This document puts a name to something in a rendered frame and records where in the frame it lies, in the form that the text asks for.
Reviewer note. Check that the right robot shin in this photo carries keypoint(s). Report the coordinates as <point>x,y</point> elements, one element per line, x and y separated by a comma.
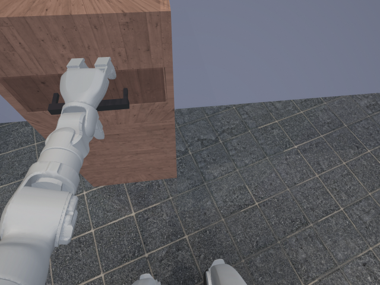
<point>217,261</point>

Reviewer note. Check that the robot shin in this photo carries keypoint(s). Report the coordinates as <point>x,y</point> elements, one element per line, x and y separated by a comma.
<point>145,276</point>
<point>217,261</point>

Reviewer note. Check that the handle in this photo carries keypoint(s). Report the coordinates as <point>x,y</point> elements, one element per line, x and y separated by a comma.
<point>113,104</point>

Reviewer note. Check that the left robot upper arm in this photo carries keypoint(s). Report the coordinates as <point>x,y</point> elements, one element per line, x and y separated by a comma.
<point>38,221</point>

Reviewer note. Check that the left robot hand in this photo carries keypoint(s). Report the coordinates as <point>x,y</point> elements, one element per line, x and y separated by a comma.
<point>87,85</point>

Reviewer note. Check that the left robot shin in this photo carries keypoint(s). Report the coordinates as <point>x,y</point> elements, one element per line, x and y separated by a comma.
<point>145,276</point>

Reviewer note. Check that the cabinet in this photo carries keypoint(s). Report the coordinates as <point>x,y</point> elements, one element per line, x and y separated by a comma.
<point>40,37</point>

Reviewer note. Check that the drawer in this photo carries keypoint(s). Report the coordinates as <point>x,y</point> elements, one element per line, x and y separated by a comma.
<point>35,92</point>

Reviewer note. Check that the robot left forearm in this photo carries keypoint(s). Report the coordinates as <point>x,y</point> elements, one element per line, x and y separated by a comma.
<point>62,157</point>

